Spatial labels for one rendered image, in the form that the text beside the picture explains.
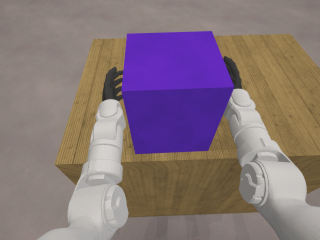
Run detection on robot right forearm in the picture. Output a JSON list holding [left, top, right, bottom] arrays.
[[224, 88, 307, 198]]

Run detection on pedestal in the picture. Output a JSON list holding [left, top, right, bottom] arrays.
[[54, 34, 320, 218]]

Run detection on right robot upper arm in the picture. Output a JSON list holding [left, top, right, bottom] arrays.
[[239, 160, 320, 240]]

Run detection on left robot upper arm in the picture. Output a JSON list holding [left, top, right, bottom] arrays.
[[37, 183, 129, 240]]

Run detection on carton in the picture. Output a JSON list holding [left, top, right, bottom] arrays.
[[121, 31, 234, 154]]

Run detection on left robot hand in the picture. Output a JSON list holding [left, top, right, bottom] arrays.
[[102, 67, 124, 102]]

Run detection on right robot hand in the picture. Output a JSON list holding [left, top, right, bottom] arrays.
[[223, 56, 242, 89]]

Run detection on robot left forearm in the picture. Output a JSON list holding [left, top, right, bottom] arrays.
[[67, 99, 126, 223]]

